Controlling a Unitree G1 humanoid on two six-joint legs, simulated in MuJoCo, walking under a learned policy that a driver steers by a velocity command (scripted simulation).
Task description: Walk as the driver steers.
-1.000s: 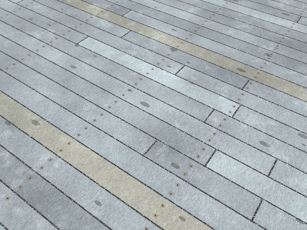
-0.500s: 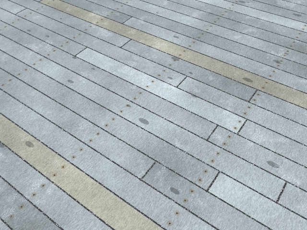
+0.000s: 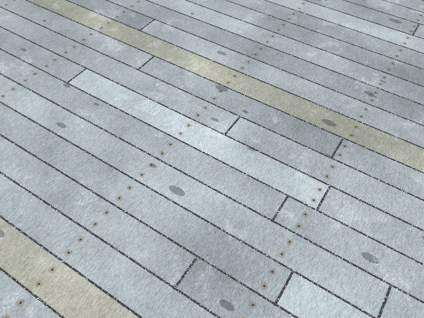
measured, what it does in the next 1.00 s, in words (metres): walks ahead: right foot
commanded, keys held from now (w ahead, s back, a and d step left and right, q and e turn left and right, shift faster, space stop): no key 0.46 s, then w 0.54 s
